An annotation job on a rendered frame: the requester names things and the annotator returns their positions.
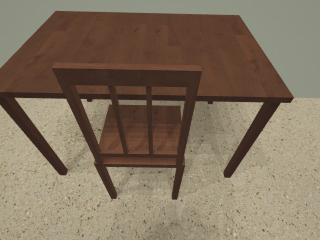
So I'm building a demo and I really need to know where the chair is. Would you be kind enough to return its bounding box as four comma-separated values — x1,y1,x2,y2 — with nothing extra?
52,62,202,200

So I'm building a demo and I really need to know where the table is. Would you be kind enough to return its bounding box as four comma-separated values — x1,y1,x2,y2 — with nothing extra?
0,11,294,178

